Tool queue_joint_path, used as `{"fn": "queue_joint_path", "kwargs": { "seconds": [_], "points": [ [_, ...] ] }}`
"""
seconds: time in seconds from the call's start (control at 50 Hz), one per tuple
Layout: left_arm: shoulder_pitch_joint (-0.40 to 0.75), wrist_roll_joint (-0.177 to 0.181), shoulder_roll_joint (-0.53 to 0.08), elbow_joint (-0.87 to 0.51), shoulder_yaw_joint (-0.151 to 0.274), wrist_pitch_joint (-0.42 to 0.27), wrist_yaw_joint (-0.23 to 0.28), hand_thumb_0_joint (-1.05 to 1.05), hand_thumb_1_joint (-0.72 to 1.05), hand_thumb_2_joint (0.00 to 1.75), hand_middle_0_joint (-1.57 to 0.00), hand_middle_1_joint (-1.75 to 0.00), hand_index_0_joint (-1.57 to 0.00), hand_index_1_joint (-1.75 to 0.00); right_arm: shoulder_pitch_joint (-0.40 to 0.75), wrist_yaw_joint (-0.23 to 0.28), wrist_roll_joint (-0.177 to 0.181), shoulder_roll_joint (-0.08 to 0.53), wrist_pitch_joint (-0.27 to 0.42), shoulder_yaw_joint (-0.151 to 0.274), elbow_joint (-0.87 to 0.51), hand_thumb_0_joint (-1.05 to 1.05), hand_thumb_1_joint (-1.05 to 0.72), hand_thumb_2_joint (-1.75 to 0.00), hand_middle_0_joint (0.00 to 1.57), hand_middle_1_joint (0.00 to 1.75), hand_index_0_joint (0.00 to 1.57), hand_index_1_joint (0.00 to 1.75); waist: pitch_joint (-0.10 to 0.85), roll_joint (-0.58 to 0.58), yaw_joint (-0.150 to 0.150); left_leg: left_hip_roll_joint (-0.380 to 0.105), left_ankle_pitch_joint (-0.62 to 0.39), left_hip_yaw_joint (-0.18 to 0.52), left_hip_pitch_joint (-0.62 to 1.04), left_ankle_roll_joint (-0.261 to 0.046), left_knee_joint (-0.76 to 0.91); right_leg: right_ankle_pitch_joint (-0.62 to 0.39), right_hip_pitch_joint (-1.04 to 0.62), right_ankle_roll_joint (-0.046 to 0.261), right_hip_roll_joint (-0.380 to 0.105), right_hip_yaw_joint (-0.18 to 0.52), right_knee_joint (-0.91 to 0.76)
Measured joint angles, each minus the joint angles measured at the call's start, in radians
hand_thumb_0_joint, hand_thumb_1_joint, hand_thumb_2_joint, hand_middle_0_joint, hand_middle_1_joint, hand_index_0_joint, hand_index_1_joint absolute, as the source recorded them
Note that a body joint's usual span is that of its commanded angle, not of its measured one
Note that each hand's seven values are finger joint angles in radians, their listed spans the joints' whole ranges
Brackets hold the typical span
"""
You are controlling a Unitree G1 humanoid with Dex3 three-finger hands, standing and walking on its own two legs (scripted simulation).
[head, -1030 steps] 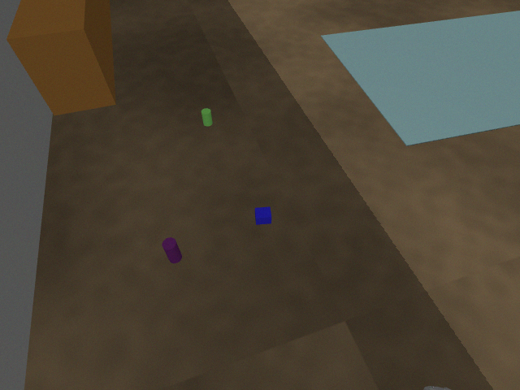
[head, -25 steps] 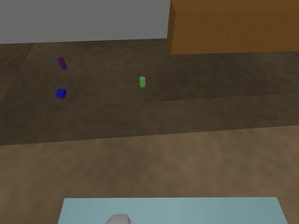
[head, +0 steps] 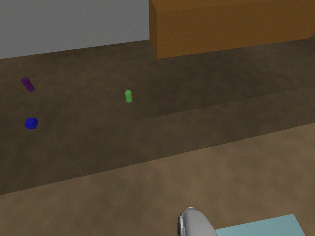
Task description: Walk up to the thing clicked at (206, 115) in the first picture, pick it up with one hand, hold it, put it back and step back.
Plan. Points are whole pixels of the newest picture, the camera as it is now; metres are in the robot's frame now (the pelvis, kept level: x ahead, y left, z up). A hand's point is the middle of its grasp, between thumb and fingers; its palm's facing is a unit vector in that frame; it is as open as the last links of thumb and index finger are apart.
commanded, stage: walk up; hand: left
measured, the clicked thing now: (128, 96) +1.23 +0.20 -0.73
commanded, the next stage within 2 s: none
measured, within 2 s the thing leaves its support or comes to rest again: neither
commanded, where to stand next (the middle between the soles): +0.84 -0.04 m, yaw +2 degrees
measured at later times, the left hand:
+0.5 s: hand (84, 175) +0.31 +0.24 -0.14, palm faces +0.01 -0.93 -0.37, open 7.4 cm
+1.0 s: hand (101, 112) +0.57 +0.22 -0.14, palm faces -0.05 -0.92 -0.38, open 7.4 cm
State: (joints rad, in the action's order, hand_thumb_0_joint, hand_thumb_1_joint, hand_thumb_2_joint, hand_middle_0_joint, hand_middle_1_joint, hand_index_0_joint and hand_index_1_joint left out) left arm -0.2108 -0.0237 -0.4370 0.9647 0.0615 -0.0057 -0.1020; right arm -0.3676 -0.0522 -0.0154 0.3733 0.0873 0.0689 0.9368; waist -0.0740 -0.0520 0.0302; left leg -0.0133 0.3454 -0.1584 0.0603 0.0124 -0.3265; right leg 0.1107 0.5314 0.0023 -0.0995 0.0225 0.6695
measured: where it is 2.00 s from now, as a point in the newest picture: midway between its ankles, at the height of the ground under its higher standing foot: (160, 144)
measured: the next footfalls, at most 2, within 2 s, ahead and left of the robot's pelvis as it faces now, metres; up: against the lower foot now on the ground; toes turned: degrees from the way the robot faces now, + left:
right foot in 0.06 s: +0.22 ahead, -0.14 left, +0.00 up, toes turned -4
left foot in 0.56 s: +0.47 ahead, +0.10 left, -0.01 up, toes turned +7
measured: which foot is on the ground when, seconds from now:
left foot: down 0.00-0.12, up 0.14-0.54, down 0.56-1.00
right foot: up 0.00-0.04, down 0.06-0.58, up 0.60-1.00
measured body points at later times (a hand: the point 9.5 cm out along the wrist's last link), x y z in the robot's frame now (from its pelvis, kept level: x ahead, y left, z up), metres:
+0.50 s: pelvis +0.27 -0.04 +0.00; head +0.30 -0.04 +0.45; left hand +0.31 +0.28 -0.11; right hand +0.37 -0.36 -0.11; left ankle +0.40 +0.11 -0.72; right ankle +0.18 -0.14 -0.73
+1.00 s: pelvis +0.49 -0.06 -0.02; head +0.51 -0.07 +0.43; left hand +0.57 +0.26 -0.11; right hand +0.55 -0.38 -0.13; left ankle +0.43 +0.09 -0.74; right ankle +0.61 -0.18 -0.74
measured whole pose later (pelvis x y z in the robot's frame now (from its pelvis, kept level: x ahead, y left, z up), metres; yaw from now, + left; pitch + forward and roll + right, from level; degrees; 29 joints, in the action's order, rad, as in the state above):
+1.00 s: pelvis +0.49 -0.06 -0.02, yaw +0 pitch -3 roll +3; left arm -0.28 -0.01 -0.42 0.86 0.06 -0.05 -0.08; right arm -0.35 -0.04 -0.01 0.41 0.07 0.05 0.80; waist -0.08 -0.02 0.02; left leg -0.04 0.40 -0.10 -0.09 0.02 -0.55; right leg 0.15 0.43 0.02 -0.09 -0.02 0.63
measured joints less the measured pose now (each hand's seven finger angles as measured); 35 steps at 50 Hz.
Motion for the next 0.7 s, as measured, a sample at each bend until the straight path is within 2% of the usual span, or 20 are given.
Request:
{"fn": "queue_joint_path", "kwargs": {
  "seconds": [0.06, 0.08, 0.1, 0.12, 0.14, 0.18, 0.22, 0.24, 0.3, 0.38, 0.46, 0.54, 0.56, 0.6, 0.62, 0.66, 0.7],
  "points": [
    [0.024, 0.001, 0.007, -0.011, 0.000, -0.005, 0.001, 0.01, 0.91, 0.89, -0.20, -0.30, -0.20, -0.30, -0.007, 0.006, -0.003, 0.014, -0.010, 0.001, -0.017, 0.00, -0.90, -0.89, 0.21, 0.30, 0.21, 0.30, -0.002, 0.020, 0.007, -0.015, 0.080, -0.007, 0.030, 0.027, -0.044, 0.014, -0.052, 0.025, 0.004, -0.046, -0.090],
    [0.038, 0.001, 0.017, -0.011, 0.002, -0.008, 0.004, 0.01, 0.91, 0.89, -0.20, -0.30, -0.20, -0.30, -0.006, 0.010, -0.004, 0.023, -0.015, 0.003, -0.020, 0.00, -0.90, -0.89, 0.21, 0.30, 0.21, 0.30, -0.005, 0.042, 0.010, -0.037, 0.117, -0.006, 0.034, 0.033, -0.078, -0.002, -0.063, 0.025, 0.021, -0.058, -0.086],
    [0.056, 0.002, 0.035, -0.013, 0.003, -0.013, 0.009, 0.01, 0.91, 0.89, -0.20, -0.30, -0.20, -0.30, 0.003, 0.015, -0.004, 0.034, -0.022, 0.006, -0.020, 0.00, -0.90, -0.89, 0.21, 0.30, 0.21, 0.30, -0.019, 0.081, 0.013, -0.075, 0.151, 0.002, 0.027, 0.024, -0.141, 0.005, -0.074, 0.030, 0.047, -0.080, -0.063],
    [0.072, 0.001, 0.047, -0.023, 0.002, -0.022, 0.012, 0.01, 0.91, 0.89, -0.20, -0.30, -0.20, -0.30, 0.011, 0.021, -0.003, 0.038, -0.030, 0.007, -0.020, 0.00, -0.90, -0.89, 0.21, 0.30, 0.21, 0.30, -0.033, 0.110, 0.016, -0.110, 0.162, 0.022, -0.003, 0.003, -0.245, 0.027, -0.090, 0.036, 0.066, -0.103, -0.043],
    [0.080, 0.003, 0.051, -0.041, 0.002, -0.036, 0.016, 0.01, 0.91, 0.89, -0.20, -0.30, -0.20, -0.30, 0.017, 0.024, 0.003, 0.033, -0.037, 0.003, -0.023, 0.00, -0.90, -0.89, 0.21, 0.30, 0.20, 0.30, -0.040, 0.109, 0.010, -0.108, 0.132, 0.057, -0.059, -0.014, -0.393, 0.054, -0.097, 0.045, 0.069, -0.108, -0.019],
    [0.081, 0.016, 0.058, -0.074, 0.002, -0.056, 0.026, 0.01, 0.91, 0.89, -0.20, -0.30, -0.20, -0.30, 0.034, 0.025, 0.009, 0.022, -0.044, -0.012, -0.025, 0.00, -0.91, -0.89, 0.21, 0.30, 0.20, 0.30, -0.046, 0.076, -0.011, -0.052, 0.132, 0.106, -0.179, -0.034, -0.664, 0.071, -0.128, 0.075, 0.059, -0.087, -0.007],
    [0.068, 0.027, 0.072, -0.092, -0.006, -0.062, 0.039, 0.01, 0.91, 0.89, -0.21, -0.30, -0.21, -0.30, 0.050, 0.024, 0.018, 0.026, -0.044, -0.018, -0.027, 0.01, -0.91, -0.89, 0.21, 0.30, 0.20, 0.29, -0.039, 0.068, -0.023, -0.019, 0.097, 0.142, -0.293, -0.045, -0.822, 0.083, -0.193, 0.078, 0.052, -0.087, -0.052],
    [0.053, 0.030, 0.077, -0.098, -0.010, -0.065, 0.045, 0.01, 0.91, 0.89, -0.21, -0.30, -0.21, -0.30, 0.056, 0.024, 0.022, 0.030, -0.043, -0.018, -0.033, 0.01, -0.91, -0.89, 0.21, 0.30, 0.20, 0.29, -0.030, 0.069, -0.030, -0.015, 0.070, 0.154, -0.341, -0.052, -0.849, 0.086, -0.225, 0.074, 0.055, -0.088, -0.081],
    [-0.002, 0.028, 0.080, -0.100, -0.014, -0.073, 0.053, 0.00, 0.90, 0.89, -0.21, -0.30, -0.21, -0.30, 0.080, 0.015, 0.018, 0.043, -0.039, -0.012, -0.064, 0.00, -0.91, -0.89, 0.20, 0.30, 0.20, 0.29, -0.005, 0.080, -0.044, -0.029, -0.021, 0.189, -0.458, -0.055, -0.812, 0.095, -0.305, 0.068, 0.077, -0.086, -0.156],
    [-0.066, 0.019, 0.069, -0.095, -0.015, -0.076, 0.053, 0.00, 0.90, 0.89, -0.21, -0.30, -0.21, -0.30, 0.104, 0.001, 0.008, 0.055, -0.039, 0.004, -0.089, 0.00, -0.91, -0.89, 0.20, 0.30, 0.20, 0.29, 0.009, 0.094, -0.045, -0.053, -0.111, 0.216, -0.564, -0.023, -0.678, 0.127, -0.394, 0.074, 0.105, -0.098, -0.220],
    [-0.102, 0.008, 0.047, -0.102, -0.008, -0.076, 0.051, 0.01, 0.90, 0.89, -0.21, -0.30, -0.21, -0.30, 0.109, -0.016, -0.002, 0.056, -0.041, 0.007, -0.087, 0.00, -0.91, -0.89, 0.20, 0.30, 0.20, 0.29, 0.008, 0.091, -0.053, -0.081, -0.185, 0.169, -0.582, -0.008, -0.423, 0.182, -0.463, 0.065, 0.119, -0.122, -0.243],
    [-0.128, 0.008, 0.018, -0.112, -0.005, -0.072, 0.051, 0.01, 0.90, 0.89, -0.21, -0.30, -0.21, -0.30, 0.113, -0.024, -0.010, 0.044, -0.037, 0.006, -0.078, 0.00, -0.91, -0.89, 0.20, 0.30, 0.20, 0.29, -0.002, 0.074, -0.073, -0.071, -0.255, 0.121, -0.523, -0.035, -0.244, 0.287, -0.514, 0.040, 0.121, -0.140, -0.189],
    [-0.139, 0.010, 0.009, -0.113, -0.005, -0.067, 0.052, 0.01, 0.90, 0.89, -0.21, -0.30, -0.21, -0.30, 0.112, -0.023, -0.014, 0.039, -0.033, 0.004, -0.078, 0.00, -0.91, -0.89, 0.20, 0.30, 0.20, 0.29, 0.002, 0.063, -0.076, -0.058, -0.249, 0.109, -0.497, -0.044, -0.217, 0.325, -0.519, 0.037, 0.114, -0.140, -0.156],
    [-0.140, 0.016, -0.006, -0.102, -0.002, -0.051, 0.063, 0.01, 0.90, 0.89, -0.21, -0.30, -0.21, -0.30, 0.129, -0.017, -0.028, 0.012, -0.020, 0.003, -0.081, 0.00, -0.91, -0.89, 0.20, 0.30, 0.20, 0.29, -0.010, -0.002, -0.075, -0.014, -0.192, 0.078, -0.485, -0.044, -0.265, 0.379, -0.479, 0.048, 0.056, -0.120, 0.004],
    [-0.139, 0.024, 0.002, -0.098, -0.002, -0.042, 0.070, 0.01, 0.90, 0.89, -0.21, -0.30, -0.21, -0.30, 0.135, -0.014, -0.034, 0.010, -0.013, -0.001, -0.095, 0.00, -0.91, -0.89, 0.20, 0.30, 0.20, 0.29, -0.016, -0.003, -0.069, -0.013, -0.160, 0.075, -0.486, -0.045, -0.296, 0.383, -0.427, 0.049, 0.065, -0.086, 0.133],
    [-0.138, 0.029, 0.016, -0.089, -0.017, -0.029, 0.079, 0.01, 0.91, 0.89, -0.21, -0.30, -0.20, -0.30, 0.140, -0.008, -0.020, 0.002, -0.001, -0.006, -0.121, 0.00, -0.91, -0.89, 0.20, 0.30, 0.20, 0.29, -0.025, 0.014, -0.051, -0.027, -0.121, 0.082, -0.457, -0.051, -0.311, 0.392, -0.316, 0.056, 0.107, -0.040, 0.370],
    [-0.135, 0.031, 0.017, -0.083, -0.028, -0.028, 0.079, 0.01, 0.91, 0.89, -0.21, -0.30, -0.20, -0.30, 0.131, 0.005, -0.002, -0.014, 0.004, -0.016, -0.137, 0.00, -0.91, -0.89, 0.21, 0.30, 0.20, 0.30, -0.027, 0.008, -0.037, -0.030, -0.116, 0.078, -0.392, -0.043, -0.263, 0.347, -0.222, 0.053, 0.121, 0.001, 0.485]
  ]
}}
